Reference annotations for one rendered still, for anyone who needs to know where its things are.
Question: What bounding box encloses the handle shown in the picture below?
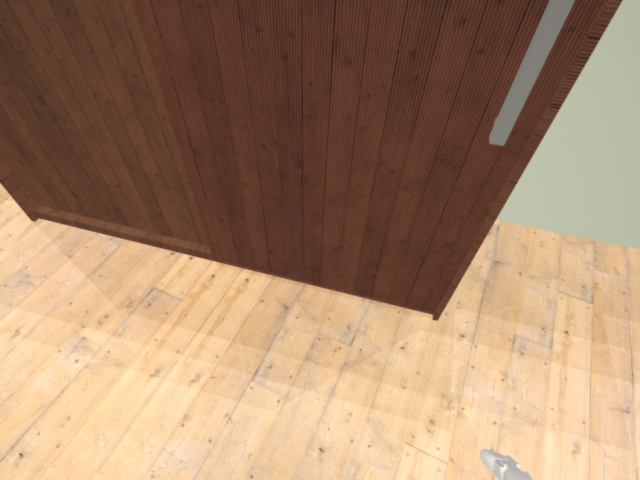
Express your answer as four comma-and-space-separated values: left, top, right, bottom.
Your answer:
489, 0, 575, 146

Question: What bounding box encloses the wardrobe door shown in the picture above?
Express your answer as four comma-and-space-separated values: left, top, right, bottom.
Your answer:
0, 0, 209, 246
133, 0, 606, 313

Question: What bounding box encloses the right robot hand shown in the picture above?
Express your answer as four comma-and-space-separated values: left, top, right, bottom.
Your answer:
480, 449, 533, 480

